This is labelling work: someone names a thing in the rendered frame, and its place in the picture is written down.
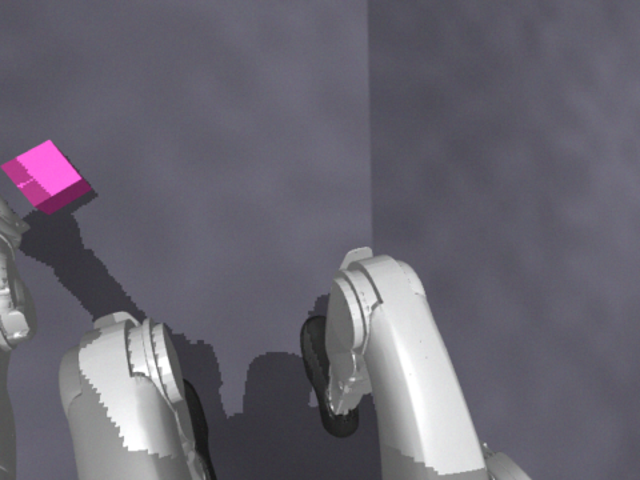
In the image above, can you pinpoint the left robot hand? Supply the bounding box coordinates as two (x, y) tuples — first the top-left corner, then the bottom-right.
(13, 213), (30, 234)

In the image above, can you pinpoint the right robot hand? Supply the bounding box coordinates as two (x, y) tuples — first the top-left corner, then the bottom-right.
(478, 439), (532, 480)

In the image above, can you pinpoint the small box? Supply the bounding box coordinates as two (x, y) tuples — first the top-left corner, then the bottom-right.
(0, 140), (92, 215)

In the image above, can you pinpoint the left robot foot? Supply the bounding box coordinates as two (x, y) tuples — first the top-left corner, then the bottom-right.
(183, 379), (217, 480)

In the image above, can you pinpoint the left robot arm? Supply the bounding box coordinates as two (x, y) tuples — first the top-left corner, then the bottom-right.
(0, 194), (37, 480)

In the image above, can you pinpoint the right robot foot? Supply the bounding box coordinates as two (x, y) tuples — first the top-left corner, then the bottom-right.
(300, 316), (359, 438)

